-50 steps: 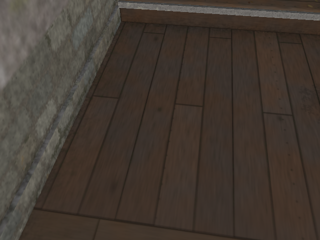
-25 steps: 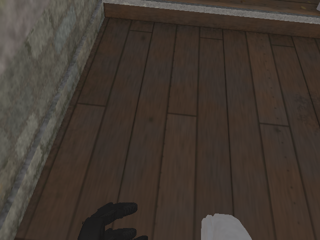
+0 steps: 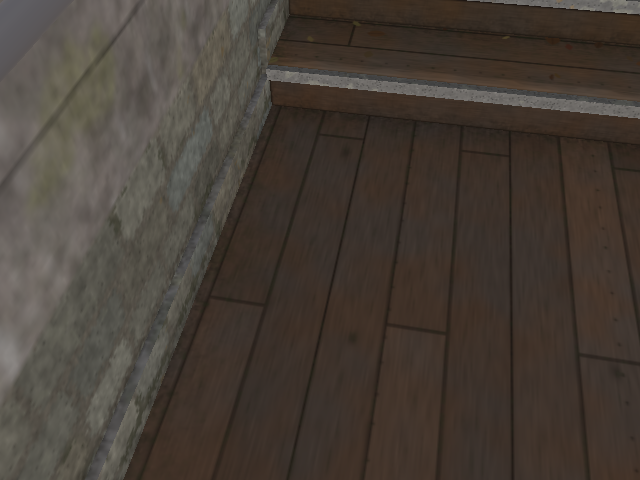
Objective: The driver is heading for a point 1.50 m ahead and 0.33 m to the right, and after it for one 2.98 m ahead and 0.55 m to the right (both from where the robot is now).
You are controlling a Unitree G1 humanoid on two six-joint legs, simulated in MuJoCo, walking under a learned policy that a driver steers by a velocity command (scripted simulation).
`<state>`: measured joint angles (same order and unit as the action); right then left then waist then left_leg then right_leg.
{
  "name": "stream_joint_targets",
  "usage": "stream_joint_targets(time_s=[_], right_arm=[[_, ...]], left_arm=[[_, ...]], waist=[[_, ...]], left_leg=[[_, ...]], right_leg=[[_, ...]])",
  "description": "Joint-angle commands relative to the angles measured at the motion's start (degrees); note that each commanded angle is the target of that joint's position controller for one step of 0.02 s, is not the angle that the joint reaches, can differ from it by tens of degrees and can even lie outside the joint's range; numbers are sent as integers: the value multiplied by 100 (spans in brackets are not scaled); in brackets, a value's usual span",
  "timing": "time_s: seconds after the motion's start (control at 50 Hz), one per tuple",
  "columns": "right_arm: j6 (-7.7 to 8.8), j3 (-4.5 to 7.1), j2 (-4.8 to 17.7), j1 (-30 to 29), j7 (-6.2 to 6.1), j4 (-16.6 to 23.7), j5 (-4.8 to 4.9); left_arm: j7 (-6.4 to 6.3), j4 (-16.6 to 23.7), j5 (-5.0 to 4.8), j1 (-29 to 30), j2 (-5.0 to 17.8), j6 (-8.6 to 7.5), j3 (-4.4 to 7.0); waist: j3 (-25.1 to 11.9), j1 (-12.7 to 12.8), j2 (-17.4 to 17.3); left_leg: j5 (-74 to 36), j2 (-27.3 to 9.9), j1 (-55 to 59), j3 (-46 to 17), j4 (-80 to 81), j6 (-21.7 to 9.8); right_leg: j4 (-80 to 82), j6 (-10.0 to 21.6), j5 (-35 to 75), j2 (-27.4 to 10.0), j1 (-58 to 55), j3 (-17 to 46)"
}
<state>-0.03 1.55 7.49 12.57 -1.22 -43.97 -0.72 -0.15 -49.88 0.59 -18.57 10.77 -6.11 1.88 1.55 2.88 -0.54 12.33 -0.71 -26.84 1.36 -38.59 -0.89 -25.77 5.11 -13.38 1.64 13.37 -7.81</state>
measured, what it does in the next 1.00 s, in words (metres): walks ahead: left foot, then left foot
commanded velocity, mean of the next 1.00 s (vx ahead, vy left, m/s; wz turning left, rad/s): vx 0.11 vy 0.00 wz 0.00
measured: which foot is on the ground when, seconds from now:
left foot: up 0.00-0.04, down 0.06-0.70, up 0.72-0.92, down 0.94-1.00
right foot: down 0.00-0.96, up 0.98-1.00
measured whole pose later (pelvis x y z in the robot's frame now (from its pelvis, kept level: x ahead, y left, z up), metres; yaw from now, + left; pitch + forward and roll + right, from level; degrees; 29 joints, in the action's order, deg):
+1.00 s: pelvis +0.16 +0.04 -0.01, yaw -1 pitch -1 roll -1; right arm 3.9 2.7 11.8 16.9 -1.1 -49.1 -1.0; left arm 0.5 -57.4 0.7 -26.3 13.1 -3.8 2.8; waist 1.1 1.2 1.5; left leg 13.2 -1.3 -18.9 4.7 -32.8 -3.0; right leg -43.8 3.7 -25.1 1.4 6.3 -2.3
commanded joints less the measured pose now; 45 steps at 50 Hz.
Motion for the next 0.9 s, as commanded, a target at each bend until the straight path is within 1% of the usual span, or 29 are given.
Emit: stream_joint_targets(time_s=[0.02, 0.04, 0.06, 0.08, 0.1, 0.12, 0.14, 0.18, 0.2, 0.22, 0.24, 0.28, 0.3, 0.32, 0.36, 0.48, 0.6, 0.64, 0.66, 0.68, 0.7, 0.72, 0.74, 0.78, 0.8, 0.82, 0.84, 0.88, 0.9], right_arm=[[70, 54, 297, 449, -17, 93, -94], [115, 70, 443, 520, -77, 80, -148], [185, 117, 765, 691, -138, 145, -231], [202, 120, 950, 359, -169, 130, -163], [233, 61, 516, 397, -113, 17, -108], [280, 20, 366, 385, -62, -33, -51], [291, 30, 341, 405, -41, -86, -62], [317, 48, 358, 538, -81, -230, -32], [337, 54, 352, 613, -92, -276, -41], [341, 54, 362, 686, -104, -311, -46], [335, 52, 373, 715, -108, -347, -8], [325, 45, 364, 746, -131, -407, -3], [331, 19, 311, 775, -150, -458, -21], [339, 16, 346, 826, -171, -506, -23], [364, 7, 374, 920, -209, -593, 23], [342, -49, 400, 1069, -235, -806, 34], [280, -96, 390, 1246, -254, -1039, 21], [251, -86, 425, 1231, -246, -1074, 4], [194, -1, 612, 1226, -233, -1084, -32], [153, 32, 620, 1142, -209, -1033, -71], [140, 10, 488, 904, -164, -910, -99], [153, -18, 378, 664, -117, -748, -124], [197, -47, 337, 467, -68, -600, -192], [283, -2, 472, 146, -2, -350, -113], [313, 32, 561, 145, 20, -261, -63], [319, 0, 536, 138, 47, -192, 18], [326, 13, 568, 165, 67, -128, 52], [316, 0, 530, 449, 101, -192, 44], [343, 59, 542, 758, 125, -307, 60]], left_arm=[[-7, 359, 22, 7, 391, -43, 34], [-5, 346, 12, 22, 264, -105, -14], [-1, 425, 2, 50, 110, -125, -67], [14, 291, -126, -704, -99, -61, -106], [1, 119, -10, -704, 223, 22, -20], [-1, 183, 44, -471, 346, 45, 34], [-21, 164, 54, -315, 372, 61, 44], [-40, 161, 18, -232, 338, 72, 49], [-55, 120, -5, -214, 282, 69, 33], [-57, 77, -40, -331, 247, 123, 52], [-65, 22, -53, -348, 198, 161, 42], [-85, -17, -38, -310, 176, 220, 45], [-86, -31, 3, -275, 236, 238, 53], [-90, -37, 16, -261, 199, 258, 39], [-115, -30, 11, -221, 246, 252, 51], [-148, -131, -13, -284, 297, 269, 33], [-166, -240, -9, -372, 361, 289, 0], [-165, -282, 11, -471, 428, 294, 24], [-179, -382, 42, -642, 531, 285, 75], [-179, -383, 41, -740, 652, 297, 127], [-169, -397, 2, -832, 782, 334, 180], [-166, -409, -43, -946, 896, 350, 232], [-133, -419, -48, -1015, 924, 377, 262], [-79, -489, 45, -1195, 769, 303, 260], [-58, -497, 93, -1182, 810, 240, 278], [-37, -480, 86, -1012, 909, 171, 311], [-15, -454, 79, -874, 924, 119, 318], [12, -371, 4, -570, 923, 70, 293], [40, -315, -53, -387, 879, 54, 248]], waist=[[-441, -325, 661], [-346, -412, 492], [-357, -425, 81], [-279, 108, -812], [-128, -123, -705], [50, -172, -581], [-38, -223, -408], [-52, -246, -349], [-116, -288, -217], [-156, -239, -196], [-195, -257, -109], [-196, -250, -30], [-110, -259, -39], [-80, -244, -41], [13, -260, 9], [-68, -250, -7], [64, -271, -34], [60, -234, -26], [186, -234, 75], [416, -155, 277], [717, -67, 527], [1093, 4, 702], [1305, 109, 672], [1282, 171, 499], [1185, 102, 460], [1063, -2, 476], [957, -112, 366], [634, -322, 336], [461, -492, 283]], left_leg=[[-327, 81, 1687, 78, 1528, -11], [-689, -315, 2275, -443, 1800, 44], [-1349, -1098, 2609, -1300, 2013, 16], [-1091, -1411, 2016, -1768, 1965, -542], [-401, -1044, 1444, -1502, 2025, -453], [-253, -725, 1178, -1173, 2017, -274], [-358, -553, 1229, -949, 2035, -179], [-969, -440, 1484, -759, 1964, -117], [-1206, -465, 1649, -762, 1977, -122], [-1506, -477, 1734, -739, 1887, -153], [-1614, -473, 1785, -715, 1832, -162], [-1650, -476, 1773, -696, 1829, -173], [-1580, -479, 1716, -684, 1863, -167], [-1577, -473, 1666, -666, 1873, -145], [-1496, -528, 1537, -704, 1899, -132], [-1556, -516, 1655, -642, 1862, -116], [-1452, -528, 1678, -607, 1913, -86], [-497, -377, 1587, -533, 1872, -151], [325, -155, 1415, -393, 1702, -217], [1086, 1, 1028, -250, 1385, -256], [1474, 143, 438, -20, 897, -233], [1399, 131, -199, 218, 501, -212], [1175, -66, -616, 285, 321, -236], [1176, -320, -1138, 104, -227, -236], [1219, -413, -1308, 33, -367, -248], [1205, -463, -1176, 43, -312, -298], [1036, -451, -887, 71, -134, -329], [476, -175, 236, 352, 295, -390], [-172, 75, 1196, 617, 664, -419]], right_leg=[[465, 332, 1198, -1007, 267, 859], [535, 149, 366, -938, 708, 965], [262, -27, -405, -719, 1040, 833], [433, -157, -664, -461, 836, 752], [547, -188, -456, -509, 199, 789], [600, -157, -202, -509, -34, 843], [627, -105, -36, -565, -213, 896], [722, -77, 395, -671, -259, 955], [735, -70, 550, -698, -258, 952], [744, -78, 777, -692, -364, 913], [706, -90, 932, -706, -405, 885], [715, -112, 1013, -707, -504, 865], [779, -119, 1042, -708, -543, 885], [791, -124, 1071, -716, -623, 881], [782, -110, 1142, -694, -750, 926], [835, -95, 1509, -748, -957, 927], [946, -52, 1488, -764, -952, 964], [991, 51, 467, -621, -938, 935], [1015, 164, -652, -589, -826, 985], [1211, 337, -1787, -689, -703, 1282], [1580, 581, -2761, -1074, -678, 1782], [1993, 835, -3325, -1548, -747, 2282], [2060, 1048, -3045, -1822, -938, 2546], [2160, 1225, -2037, -2117, -1311, 2690], [2138, 1225, -1505, -2139, -1541, 2571], [2149, 1152, -998, -2049, -1520, 2339], [2102, 1029, -655, -1909, -1404, 2064], [1867, 760, -221, -1408, -887, 1427], [1506, 650, 371, -1111, -405, 1036]])
Keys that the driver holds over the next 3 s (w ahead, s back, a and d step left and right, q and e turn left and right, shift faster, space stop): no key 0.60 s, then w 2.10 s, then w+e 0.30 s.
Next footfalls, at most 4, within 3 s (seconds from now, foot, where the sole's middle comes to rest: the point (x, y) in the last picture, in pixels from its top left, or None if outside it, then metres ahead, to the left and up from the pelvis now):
0.06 left None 0.12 0.12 -0.78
0.94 left None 0.24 0.14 -0.78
1.44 right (421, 463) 0.53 -0.13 -0.78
1.96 left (340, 348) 0.79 0.04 -0.78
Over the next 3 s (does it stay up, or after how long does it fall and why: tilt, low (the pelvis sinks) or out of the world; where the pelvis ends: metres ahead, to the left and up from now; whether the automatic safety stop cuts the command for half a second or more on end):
stays up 1.19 -0.13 -0.01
